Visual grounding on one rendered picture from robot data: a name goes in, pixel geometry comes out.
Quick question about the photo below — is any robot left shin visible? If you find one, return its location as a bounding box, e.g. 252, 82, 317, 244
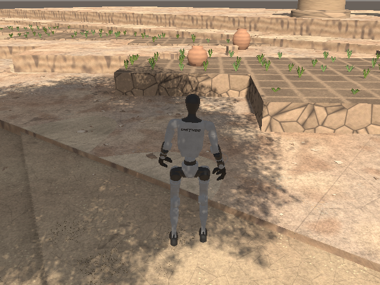
170, 198, 179, 238

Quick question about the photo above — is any robot right upper arm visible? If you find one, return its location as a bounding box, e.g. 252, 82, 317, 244
204, 121, 219, 154

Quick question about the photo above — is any robot right hand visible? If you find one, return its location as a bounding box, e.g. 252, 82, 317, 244
212, 167, 226, 181

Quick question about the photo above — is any robot shin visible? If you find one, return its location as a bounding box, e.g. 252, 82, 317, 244
199, 195, 208, 234
170, 198, 179, 238

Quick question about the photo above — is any robot left hand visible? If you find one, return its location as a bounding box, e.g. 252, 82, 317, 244
159, 157, 172, 167

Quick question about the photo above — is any right robot forearm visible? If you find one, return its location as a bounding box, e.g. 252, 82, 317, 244
213, 145, 225, 169

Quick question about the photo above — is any robot left upper arm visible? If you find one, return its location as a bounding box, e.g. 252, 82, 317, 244
163, 119, 179, 151

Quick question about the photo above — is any left robot forearm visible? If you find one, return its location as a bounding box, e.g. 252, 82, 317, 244
160, 142, 169, 159

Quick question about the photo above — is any robot right shin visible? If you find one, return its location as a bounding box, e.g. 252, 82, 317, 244
199, 195, 208, 234

